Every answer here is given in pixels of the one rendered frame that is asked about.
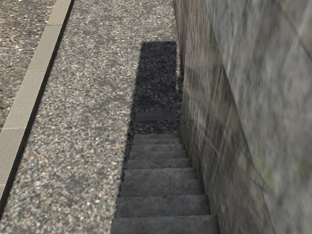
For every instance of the stairs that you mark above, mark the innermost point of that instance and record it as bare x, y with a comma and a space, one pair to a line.
160, 193

